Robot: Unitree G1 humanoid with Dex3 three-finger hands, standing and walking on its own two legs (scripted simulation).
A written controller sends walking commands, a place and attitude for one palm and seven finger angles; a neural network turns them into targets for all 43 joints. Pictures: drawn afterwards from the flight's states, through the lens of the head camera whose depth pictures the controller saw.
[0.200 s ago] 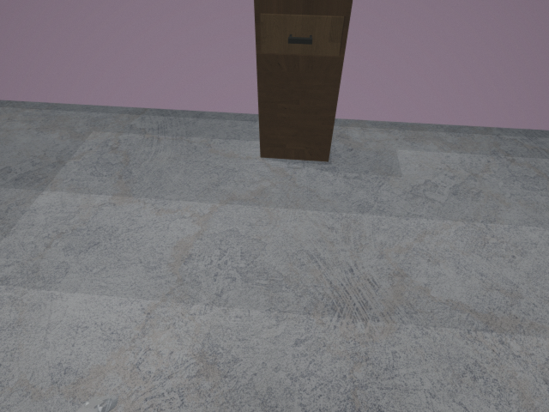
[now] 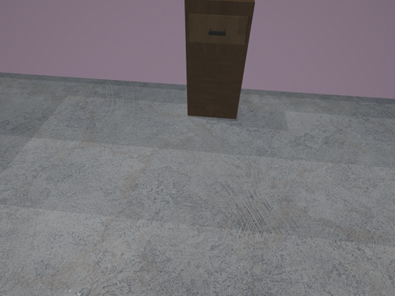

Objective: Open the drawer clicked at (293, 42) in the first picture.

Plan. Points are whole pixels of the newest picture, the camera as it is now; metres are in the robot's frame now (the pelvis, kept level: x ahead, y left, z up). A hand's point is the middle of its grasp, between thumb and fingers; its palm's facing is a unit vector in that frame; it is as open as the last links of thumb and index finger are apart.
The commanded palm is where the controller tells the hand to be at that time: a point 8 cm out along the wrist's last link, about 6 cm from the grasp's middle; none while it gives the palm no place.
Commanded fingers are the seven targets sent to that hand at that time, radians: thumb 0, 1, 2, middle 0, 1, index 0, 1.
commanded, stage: stand and wait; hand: left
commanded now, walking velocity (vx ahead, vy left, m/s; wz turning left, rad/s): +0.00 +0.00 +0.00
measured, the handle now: (217, 31) +1.56 -0.03 -0.08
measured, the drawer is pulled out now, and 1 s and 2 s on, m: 0.00 0.00 0.00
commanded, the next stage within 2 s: look at it before walking up in 0.62 s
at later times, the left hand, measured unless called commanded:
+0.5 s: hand out of the picture +0.05 +0.25 -0.15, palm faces -0.02 -0.94 -0.34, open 7.3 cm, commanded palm none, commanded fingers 0.00 0.90 0.90 -0.20 -0.30 -0.20 -0.30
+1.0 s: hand out of the picture +0.06 +0.25 -0.15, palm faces -0.03 -0.94 -0.34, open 7.3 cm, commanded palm none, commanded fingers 0.00 0.90 0.90 -0.20 -0.30 -0.20 -0.30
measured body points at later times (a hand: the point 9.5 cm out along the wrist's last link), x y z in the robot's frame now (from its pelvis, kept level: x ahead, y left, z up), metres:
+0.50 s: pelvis -0.01 +0.00 +0.00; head -0.01 +0.00 +0.45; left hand +0.05 +0.30 -0.13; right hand +0.06 -0.29 -0.13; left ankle +0.00 +0.13 -0.74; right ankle -0.01 -0.11 -0.74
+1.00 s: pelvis -0.01 +0.00 +0.01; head -0.01 +0.00 +0.46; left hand +0.07 +0.30 -0.12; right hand +0.07 -0.29 -0.13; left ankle +0.00 +0.13 -0.74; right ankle -0.01 -0.11 -0.74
